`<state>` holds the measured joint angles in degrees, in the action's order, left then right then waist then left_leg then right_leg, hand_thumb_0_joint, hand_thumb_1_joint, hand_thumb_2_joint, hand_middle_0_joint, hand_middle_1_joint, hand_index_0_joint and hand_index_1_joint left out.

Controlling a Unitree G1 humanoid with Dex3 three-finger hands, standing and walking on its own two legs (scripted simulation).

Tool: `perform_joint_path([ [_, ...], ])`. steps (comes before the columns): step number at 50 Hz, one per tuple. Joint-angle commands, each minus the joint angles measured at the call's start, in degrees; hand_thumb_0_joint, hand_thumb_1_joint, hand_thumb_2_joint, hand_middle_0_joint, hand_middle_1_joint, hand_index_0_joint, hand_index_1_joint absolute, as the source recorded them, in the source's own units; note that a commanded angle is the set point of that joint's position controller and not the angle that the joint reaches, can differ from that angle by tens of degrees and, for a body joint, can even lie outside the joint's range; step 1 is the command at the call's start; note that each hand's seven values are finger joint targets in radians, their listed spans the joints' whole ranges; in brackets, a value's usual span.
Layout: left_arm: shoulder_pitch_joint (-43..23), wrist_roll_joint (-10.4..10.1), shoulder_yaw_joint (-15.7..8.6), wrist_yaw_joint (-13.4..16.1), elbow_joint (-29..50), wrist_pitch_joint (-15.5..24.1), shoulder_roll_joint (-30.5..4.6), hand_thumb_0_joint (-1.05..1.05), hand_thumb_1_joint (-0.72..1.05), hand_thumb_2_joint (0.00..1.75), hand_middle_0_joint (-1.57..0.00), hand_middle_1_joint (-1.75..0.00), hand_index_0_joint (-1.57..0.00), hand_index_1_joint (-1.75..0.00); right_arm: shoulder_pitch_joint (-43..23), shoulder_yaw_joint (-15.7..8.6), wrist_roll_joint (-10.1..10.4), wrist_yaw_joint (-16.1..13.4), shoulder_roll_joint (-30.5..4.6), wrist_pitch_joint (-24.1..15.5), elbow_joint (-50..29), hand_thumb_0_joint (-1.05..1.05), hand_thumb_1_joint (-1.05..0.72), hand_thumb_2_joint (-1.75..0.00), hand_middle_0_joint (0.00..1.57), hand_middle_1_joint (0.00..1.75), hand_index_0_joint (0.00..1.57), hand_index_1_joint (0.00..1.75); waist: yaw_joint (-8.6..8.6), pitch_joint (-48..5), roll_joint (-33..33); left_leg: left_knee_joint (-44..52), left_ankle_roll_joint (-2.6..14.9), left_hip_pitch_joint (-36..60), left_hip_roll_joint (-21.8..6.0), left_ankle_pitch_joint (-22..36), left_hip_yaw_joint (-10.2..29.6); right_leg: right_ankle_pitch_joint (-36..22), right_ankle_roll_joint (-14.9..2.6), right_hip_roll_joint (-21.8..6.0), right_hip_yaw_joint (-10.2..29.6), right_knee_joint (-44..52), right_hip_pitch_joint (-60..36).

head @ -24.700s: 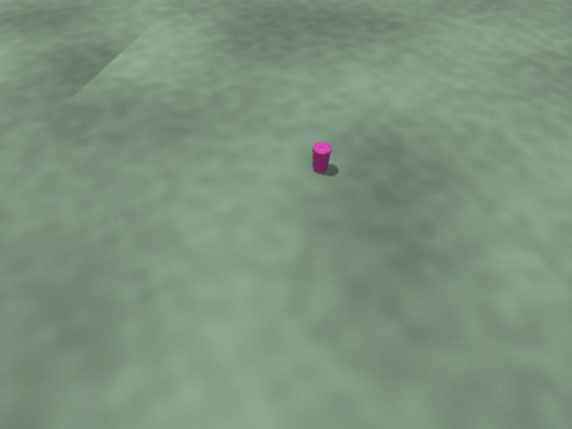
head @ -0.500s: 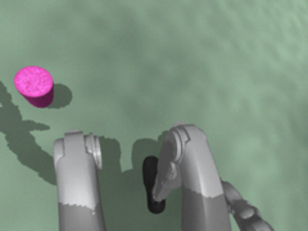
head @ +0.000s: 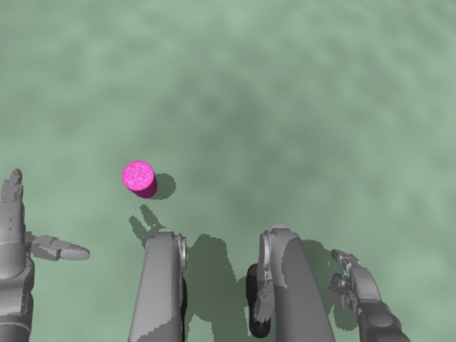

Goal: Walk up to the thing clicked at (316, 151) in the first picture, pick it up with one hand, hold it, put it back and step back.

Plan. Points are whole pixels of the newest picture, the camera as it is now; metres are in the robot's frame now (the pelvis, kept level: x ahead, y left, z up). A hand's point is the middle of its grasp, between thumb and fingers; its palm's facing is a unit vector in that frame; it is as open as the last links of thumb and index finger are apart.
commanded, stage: home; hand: left
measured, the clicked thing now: (142, 182) +0.48 +0.24 -0.44
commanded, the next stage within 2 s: none
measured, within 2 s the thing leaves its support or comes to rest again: neither
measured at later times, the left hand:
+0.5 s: hand (46, 241) +0.26 +0.21 +0.11, palm faces +0.15 -0.93 -0.34, open 17.4 cm
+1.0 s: hand (36, 265) +0.23 +0.19 +0.15, palm faces +0.16 -0.94 -0.29, open 17.4 cm
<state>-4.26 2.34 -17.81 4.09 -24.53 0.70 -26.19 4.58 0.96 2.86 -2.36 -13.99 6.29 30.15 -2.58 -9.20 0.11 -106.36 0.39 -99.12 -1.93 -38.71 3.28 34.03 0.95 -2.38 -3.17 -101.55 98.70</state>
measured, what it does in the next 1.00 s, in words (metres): rises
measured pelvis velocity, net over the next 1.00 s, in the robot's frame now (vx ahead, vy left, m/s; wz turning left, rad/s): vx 0.08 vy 0.00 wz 0.05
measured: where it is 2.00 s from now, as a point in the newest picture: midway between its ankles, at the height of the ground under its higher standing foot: (217, 319)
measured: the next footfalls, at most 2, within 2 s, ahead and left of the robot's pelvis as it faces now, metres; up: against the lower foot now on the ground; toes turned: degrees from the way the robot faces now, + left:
none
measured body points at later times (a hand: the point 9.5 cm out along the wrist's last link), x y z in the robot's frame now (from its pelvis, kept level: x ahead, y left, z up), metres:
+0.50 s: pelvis +0.07 +0.00 +0.19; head +0.12 +0.02 +0.63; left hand +0.24 +0.26 +0.13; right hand +0.22 -0.24 +0.10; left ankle +0.06 +0.12 -0.47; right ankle +0.09 -0.13 -0.47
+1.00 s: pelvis +0.08 +0.00 +0.21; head +0.10 +0.01 +0.66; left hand +0.22 +0.24 +0.17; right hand +0.25 -0.23 +0.14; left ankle +0.06 +0.12 -0.47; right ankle +0.09 -0.13 -0.47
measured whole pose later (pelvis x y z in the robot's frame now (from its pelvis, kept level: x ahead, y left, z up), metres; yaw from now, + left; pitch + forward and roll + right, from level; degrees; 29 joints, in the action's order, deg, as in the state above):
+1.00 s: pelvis +0.08 +0.00 +0.21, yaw +3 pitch +8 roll -2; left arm 26.5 -0.5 0.9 9.0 -0.2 -15.5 -11.6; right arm 15.4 1.9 0.7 -10.0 -11.8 -6.0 28.6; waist -1.1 -6.1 -2.0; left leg -55.6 -0.3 -34.8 -2.3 -28.6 1.5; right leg 24.9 1.0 -1.4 -3.8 -51.6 34.3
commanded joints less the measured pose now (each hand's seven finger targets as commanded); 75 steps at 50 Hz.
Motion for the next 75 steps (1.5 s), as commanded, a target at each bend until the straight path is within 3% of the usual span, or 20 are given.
perform_joint_path([
  [1,-0.4,-0.9,-2.3,2.6,9.2,0.1,-9.6,0.0,-0.52,0.07,-0.05,-0.06,-0.06,-0.06,5.3,-4.4,-0.1,-2.5,-9.1,-3.6,-5.7,0.0,-0.9,-0.9,0.2,0.3,0.2,0.3,-0.37,-26.2,-6.4,22.7,1.1,27.4,1.2,9.7,-1.5,-6.7,-2.5,1.9,1.0,19.9,-26.0],
  [4,1.9,-1.4,0.6,3.1,9.8,-1.6,-6.6,0.0,-0.52,0.07,-0.05,-0.06,-0.05,-0.06,5.8,-3.8,-0.2,-3.2,-8.3,-4.9,-5.7,0.0,-0.9,-0.9,0.2,0.3,0.2,0.3,-0.84,-23.9,-5.1,27.6,0.96,32.5,1.2,9.8,-1.2,-7.3,-2.36,1.8,1.0,25.2,-31.6],
  [6,3.8,-1.7,1.0,3.7,12.4,-2.6,-6.8,0.0,-0.53,0.07,-0.05,-0.06,-0.05,-0.06,5.9,-3.6,-0.3,-3.6,-7.9,-5.6,-6.5,0.0,-0.9,-0.9,0.2,0.3,0.2,0.3,0.17,-23.4,-5.7,30.8,0.82,35.6,1.3,11.0,-1.5,-8.3,-2.31,1.7,1.1,28.4,-36.1],
  [7,5.0,-1.8,2.7,3.8,12.8,-3.1,-4.9,0.0,-0.54,0.06,-0.05,-0.05,-0.05,-0.05,5.9,-3.4,-0.3,-3.8,-7.6,-6.0,-6.4,0.0,-0.9,-0.9,0.2,0.3,0.2,0.3,-0.21,-22.8,-5.1,32.5,0.68,38.0,1.2,11.6,-1.1,-8.9,-2.28,1.8,0.9,29.8,-37.3],
  [9,9.5,-1.9,3.3,4.5,13.1,-4.6,-4.2,0.0,-0.55,0.06,-0.05,-0.05,-0.05,-0.05,6.8,-3.4,-0.6,-4.5,-7.4,-6.7,-6.4,0.0,-0.9,-0.9,0.2,0.3,0.2,0.3,0.23,-22.7,-5.5,34.6,0.53,41.9,1.2,16.5,-1.7,-13.5,-2.25,1.9,1.0,32.6,-42.3],
  [10,7.5,-2.0,4.1,4.8,15.8,-4.8,-4.0,0.0,-0.54,0.06,-0.05,-0.05,-0.05,-0.05,6.9,-3.1,-0.7,-4.8,-7.0,-7.1,-6.4,0.0,-0.9,-0.9,0.2,0.3,0.2,0.3,-0.28,-22.1,-4.9,35.7,0.55,42.8,1.2,17.1,-1.7,-14.1,-2.15,1.9,0.9,34.0,-44.2],
  [13,11.4,-2.0,5.5,5.9,17.4,-6.8,-2.5,0.0,-0.55,0.05,-0.05,-0.05,-0.05,-0.05,8.0,-3.0,-0.5,-5.9,-6.5,-7.9,-6.8,0.0,-0.9,-0.9,0.2,0.3,0.2,0.3,0.07,-19.9,-5.1,39.8,0.48,47.6,1.3,19.7,-2.3,-16.9,-1.9,1.8,1.4,38.8,-50.4],
  [16,16.6,-2.2,9.1,6.5,18.2,-8.8,1.4,0.0,-0.54,0.06,-0.05,-0.05,-0.05,-0.05,8.2,-2.7,-0.3,-6.8,-6.0,-8.7,-7.9,0.0,-0.9,-0.9,0.2,0.3,0.2,0.3,0.14,-15.6,-4.7,44.7,0.32,51.8,1.5,19.9,-2.7,-17.0,-1.61,1.8,1.0,43.8,-54.5],
  [20,19.5,-2.4,10.9,7.4,25.6,-10.9,2.4,0.0,-0.55,0.06,-0.05,-0.05,-0.05,-0.05,9.6,-2.2,-0.6,-7.9,-5.1,-9.7,-8.5,0.0,-0.9,-0.9,0.2,0.3,0.2,0.3,0.37,-13.9,-6.0,50.1,-0.12,58.7,1.3,24.0,-2.8,-20.4,-1.57,2.3,0.3,48.1,-60.1],
  [22,24.4,-2.7,13.4,7.5,25.5,-12.3,5.6,0.0,-0.56,0.05,-0.05,-0.05,-0.05,-0.05,9.3,-2.2,-0.7,-8.4,-4.9,-10.2,-9.4,0.0,-0.9,-0.9,0.2,0.3,0.2,0.3,-0.08,-10.8,-4.5,52.6,-0.13,60.1,1.2,24.3,-2.3,-20.5,-1.51,2.7,-0.6,50.1,-61.9],
  [28,30.4,-2.9,15.6,7.4,33.8,-14.1,7.8,0.0,-0.54,0.06,-0.05,-0.05,-0.05,-0.05,8.4,-1.9,-1.1,-9.1,-4.4,-12.0,-11.4,0.0,-0.9,-0.9,0.2,0.3,0.2,0.3,0.97,-4.5,-2.8,57.7,-0.22,63.3,1.0,23.4,-1.9,-19.3,-1.43,3.3,-1.8,54.1,-65.2],
  [32,31.4,-2.7,16.1,6.7,36.0,-13.9,8.4,0.0,-0.54,0.06,-0.05,-0.06,-0.05,-0.06,8.5,-2.1,-1.5,-9.0,-4.5,-12.8,-11.7,0.0,-0.9,-0.9,0.2,0.3,0.2,0.3,0.68,-2.1,-2.5,59.5,-0.64,64.9,0.7,25.5,-1.6,-20.7,-1.36,3.6,-2.3,55.1,-66.7],
  [38,28.7,-2.3,16.2,5.7,35.0,-13.1,9.0,0.0,-0.53,0.06,-0.05,-0.06,-0.05,-0.06,8.2,-2.2,-2.0,-8.5,-4.7,-14.2,-11.3,0.0,-0.9,-0.9,0.2,0.3,0.2,0.3,0.33,0.5,-2.2,61.3,-0.63,65.4,0.9,21.9,-1.9,-17.6,-1.27,3.6,-1.8,56.5,-66.6],
  [45,29.0,-2.0,15.8,5.6,35.1,-13.1,9.2,0.0,-0.56,0.05,-0.05,-0.05,-0.05,-0.05,8.4,-2.4,-2.4,-8.5,-4.5,-15.5,-10.3,0.0,-0.9,-0.9,0.2,0.3,0.2,0.3,0.68,-5.1,-3.1,60.4,-0.92,68.9,1.1,27.9,-2.2,-22.8,-1.46,3.5,-1.5,56.1,-70.5],
  [47,29.0,-2.2,16.2,5.4,34.9,-13.2,9.3,0.0,-0.56,0.05,-0.05,-0.05,-0.05,-0.05,7.6,-2.0,-2.3,-8.3,-4.4,-15.6,-10.7,0.0,-0.9,-0.9,0.2,0.3,0.2,0.3,0.79,-2.5,-2.6,60.6,-0.64,67.6,1.4,25.8,-2.5,-21.3,-1.33,3.3,-1.4,57.2,-70.1],
  [54,29.4,-2.2,15.0,5.2,33.6,-13.0,8.7,0.0,-0.57,0.05,-0.05,-0.05,-0.05,-0.05,7.3,-2.0,-2.4,-8.3,-4.3,-15.8,-9.9,0.0,-0.9,-0.9,0.2,0.3,0.2,0.3,1.54,-2.9,-2.0,60.4,-0.49,67.3,1.6,26.5,-3.0,-22.3,-1.19,3.0,-1.0,58.0,-71.2],
  [57,28.9,-2.2,15.5,5.1,32.8,-12.8,9.4,0.0,-0.52,0.07,-0.05,-0.06,-0.05,-0.06,6.9,-2.1,-2.2,-8.0,-4.4,-16.0,-9.8,0.0,-0.9,-0.9,0.2,0.3,0.2,0.3,1.53,-0.7,-1.8,61.7,-0.38,66.6,1.6,22.3,-3.1,-18.5,-1.17,3.0,-1.0,58.8,-69.8],
  [68,28.6,-2.0,15.0,4.7,33.0,-12.3,8.9,0.0,-0.56,0.05,-0.05,-0.05,-0.05,-0.05,7.2,-2.3,-2.4,-8.2,-4.2,-16.6,-9.4,0.0,-0.9,-0.9,0.2,0.3,0.2,0.3,1.13,-2.4,-1.3,61.1,-0.01,67.5,1.9,21.3,-3.8,-18.4,-0.81,2.6,-0.2,59.9,-70.5],
  [71,27.2,-2.2,15.4,4.7,32.5,-12.2,9.1,0.0,-0.56,0.05,-0.05,-0.05,-0.05,-0.05,6.9,-2.3,-2.3,-8.1,-4.5,-16.9,-9.1,0.0,-0.9,-0.9,0.2,0.3,0.2,0.3,1.22,0.3,-1.3,62.5,-0.05,66.2,1.7,17.6,-3.3,-14.6,-0.96,2.8,-0.7,59.9,-69.1],
  [75,27.1,-2.2,15.6,4.6,33.2,-12.0,9.3,0.0,-0.57,0.04,-0.05,-0.05,-0.05,-0.05,7.0,-2.3,-2.2,-8.2,-4.6,-17.2,-9.0,0.0,-0.9,-0.9,0.2,0.3,0.2,0.3,1.16,-0.8,-1.9,62.3,-0.21,67.3,1.6,19.5,-3.3,-16.2,-1.11,2.8,-0.6,59.6,-69.5],
])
